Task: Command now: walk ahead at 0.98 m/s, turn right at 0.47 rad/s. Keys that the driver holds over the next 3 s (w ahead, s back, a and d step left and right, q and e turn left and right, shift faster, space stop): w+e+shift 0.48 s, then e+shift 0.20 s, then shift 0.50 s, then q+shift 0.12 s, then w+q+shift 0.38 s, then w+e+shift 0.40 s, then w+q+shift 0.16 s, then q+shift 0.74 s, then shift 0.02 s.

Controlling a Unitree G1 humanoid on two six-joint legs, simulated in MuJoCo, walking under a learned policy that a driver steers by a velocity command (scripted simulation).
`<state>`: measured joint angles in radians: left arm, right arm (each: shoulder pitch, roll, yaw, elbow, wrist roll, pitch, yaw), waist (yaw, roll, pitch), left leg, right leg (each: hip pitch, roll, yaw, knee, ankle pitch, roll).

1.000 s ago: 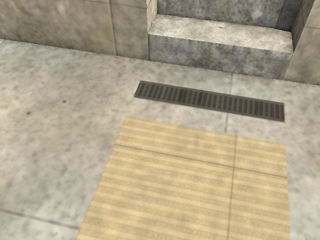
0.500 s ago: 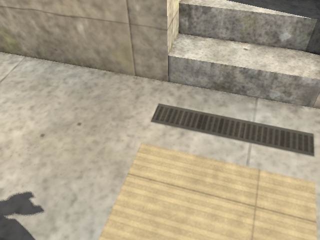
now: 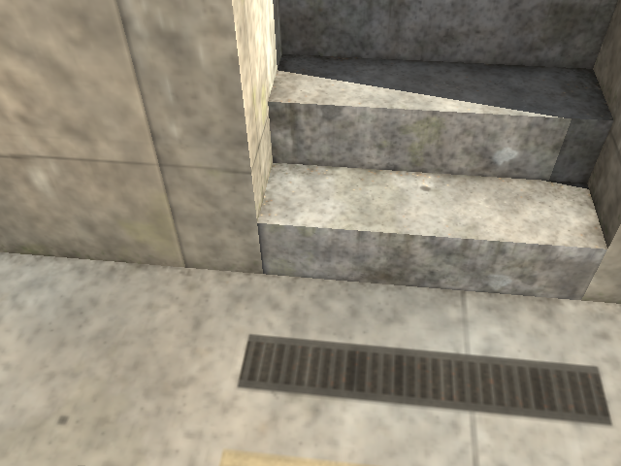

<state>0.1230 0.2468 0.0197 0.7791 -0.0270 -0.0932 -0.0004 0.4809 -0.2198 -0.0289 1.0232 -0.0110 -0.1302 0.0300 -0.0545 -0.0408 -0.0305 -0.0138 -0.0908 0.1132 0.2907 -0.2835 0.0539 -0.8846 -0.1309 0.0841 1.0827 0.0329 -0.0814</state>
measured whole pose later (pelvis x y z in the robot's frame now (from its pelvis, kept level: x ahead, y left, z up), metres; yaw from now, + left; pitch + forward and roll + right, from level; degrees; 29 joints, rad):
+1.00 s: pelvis +0.69 -0.13 +0.00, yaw -44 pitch +1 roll +2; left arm 0.04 0.31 0.00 0.56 0.01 0.01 0.02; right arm 0.25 -0.33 -0.05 0.78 0.00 -0.06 -0.02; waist -0.08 -0.03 0.06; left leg -0.26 0.03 0.08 0.39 -0.14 -0.03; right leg -0.49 -0.03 0.06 0.68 -0.19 0.02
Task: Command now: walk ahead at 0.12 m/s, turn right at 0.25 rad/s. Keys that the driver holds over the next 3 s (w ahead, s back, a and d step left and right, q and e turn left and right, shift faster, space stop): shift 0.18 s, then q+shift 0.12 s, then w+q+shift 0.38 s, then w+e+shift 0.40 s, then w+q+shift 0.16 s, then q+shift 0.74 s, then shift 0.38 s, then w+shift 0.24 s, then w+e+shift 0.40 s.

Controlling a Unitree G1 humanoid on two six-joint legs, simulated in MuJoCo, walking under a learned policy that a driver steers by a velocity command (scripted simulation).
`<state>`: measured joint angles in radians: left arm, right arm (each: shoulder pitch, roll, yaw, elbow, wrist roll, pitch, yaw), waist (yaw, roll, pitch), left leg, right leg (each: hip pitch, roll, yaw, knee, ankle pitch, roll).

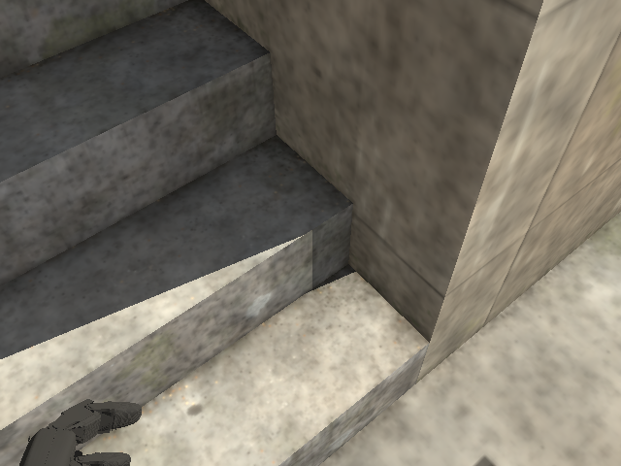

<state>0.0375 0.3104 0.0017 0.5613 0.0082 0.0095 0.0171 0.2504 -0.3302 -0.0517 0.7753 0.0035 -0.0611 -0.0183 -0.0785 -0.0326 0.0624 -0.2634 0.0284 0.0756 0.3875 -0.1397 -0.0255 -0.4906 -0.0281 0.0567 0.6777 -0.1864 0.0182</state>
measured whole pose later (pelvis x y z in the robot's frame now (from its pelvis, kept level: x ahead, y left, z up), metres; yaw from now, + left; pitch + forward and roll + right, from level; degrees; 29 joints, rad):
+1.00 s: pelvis +0.12 +0.09 +0.00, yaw +16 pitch +1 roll -3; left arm 0.33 0.26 0.07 0.71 0.01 0.01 0.03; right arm 0.40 -0.18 -0.02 0.76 -0.01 -0.07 -0.05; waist 0.01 -0.05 0.02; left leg -0.04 0.04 0.05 0.44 -0.42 0.03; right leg -0.96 0.09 0.09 1.80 -0.32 0.07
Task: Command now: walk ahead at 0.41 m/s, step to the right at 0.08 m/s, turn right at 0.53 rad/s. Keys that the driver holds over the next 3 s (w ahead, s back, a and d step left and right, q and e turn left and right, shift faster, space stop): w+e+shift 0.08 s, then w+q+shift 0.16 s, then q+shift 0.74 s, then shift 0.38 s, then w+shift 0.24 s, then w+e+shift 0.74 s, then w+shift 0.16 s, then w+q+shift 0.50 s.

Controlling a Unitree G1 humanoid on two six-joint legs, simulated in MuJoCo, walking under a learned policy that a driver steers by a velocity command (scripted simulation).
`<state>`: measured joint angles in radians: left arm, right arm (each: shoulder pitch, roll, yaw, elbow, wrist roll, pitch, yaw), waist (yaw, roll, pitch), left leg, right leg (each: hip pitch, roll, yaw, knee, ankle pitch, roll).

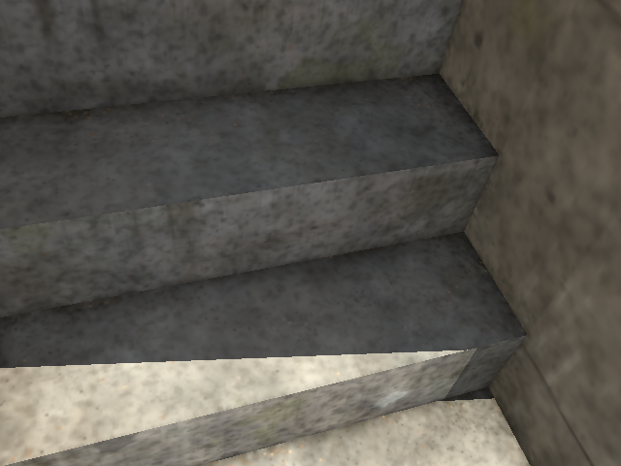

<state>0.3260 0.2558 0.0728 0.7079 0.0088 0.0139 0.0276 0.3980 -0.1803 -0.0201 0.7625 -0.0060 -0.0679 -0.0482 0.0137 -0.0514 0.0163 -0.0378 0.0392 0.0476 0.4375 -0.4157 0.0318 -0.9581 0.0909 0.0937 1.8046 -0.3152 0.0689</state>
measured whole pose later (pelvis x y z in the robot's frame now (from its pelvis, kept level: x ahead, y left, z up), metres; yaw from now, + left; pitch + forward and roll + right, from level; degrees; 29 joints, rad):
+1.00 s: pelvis +0.31 -0.03 +0.21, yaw +28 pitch +2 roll -7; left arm 0.06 0.21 0.01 0.63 0.01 0.01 0.04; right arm 0.41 -0.22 -0.07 0.69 0.00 0.07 -0.07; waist -0.09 -0.08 0.05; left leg -0.24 -0.11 -0.47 0.57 -0.31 0.04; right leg -0.97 0.08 0.09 1.92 -0.32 0.12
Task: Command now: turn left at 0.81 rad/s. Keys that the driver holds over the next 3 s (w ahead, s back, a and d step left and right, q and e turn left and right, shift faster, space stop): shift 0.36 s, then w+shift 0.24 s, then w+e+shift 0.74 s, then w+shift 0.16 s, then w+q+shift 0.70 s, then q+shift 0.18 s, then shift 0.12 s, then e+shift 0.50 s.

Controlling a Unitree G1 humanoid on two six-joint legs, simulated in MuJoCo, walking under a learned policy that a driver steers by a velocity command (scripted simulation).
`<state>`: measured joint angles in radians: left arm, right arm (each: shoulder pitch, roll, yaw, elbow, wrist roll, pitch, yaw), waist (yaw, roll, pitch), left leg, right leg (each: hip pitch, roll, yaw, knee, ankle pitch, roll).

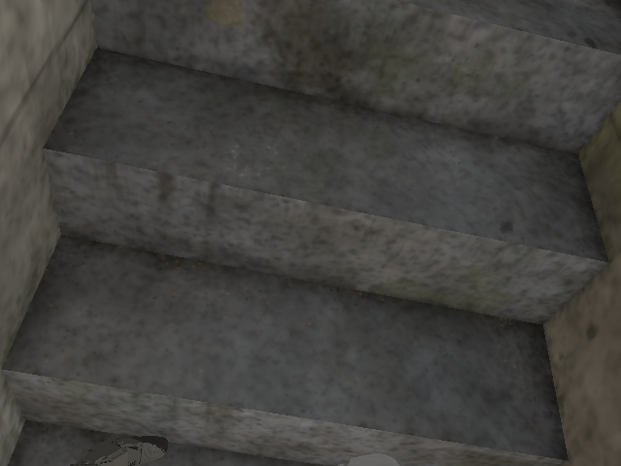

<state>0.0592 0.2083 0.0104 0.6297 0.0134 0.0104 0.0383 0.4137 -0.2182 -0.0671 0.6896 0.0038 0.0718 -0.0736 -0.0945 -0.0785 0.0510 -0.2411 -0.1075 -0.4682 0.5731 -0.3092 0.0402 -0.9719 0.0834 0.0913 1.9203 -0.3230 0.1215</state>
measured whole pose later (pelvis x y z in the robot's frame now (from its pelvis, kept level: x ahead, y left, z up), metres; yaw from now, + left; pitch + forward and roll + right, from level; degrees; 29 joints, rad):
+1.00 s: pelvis +0.20 -0.04 +0.15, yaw -3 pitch +1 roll +1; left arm 0.32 0.32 0.06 0.57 -0.01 0.04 0.02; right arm 0.33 -0.20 -0.01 0.67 -0.07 -0.02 -0.05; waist 0.08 -0.10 -0.03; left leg -0.32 0.11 0.07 0.72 -0.67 -0.08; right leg -0.78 0.07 0.15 1.88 -0.34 0.07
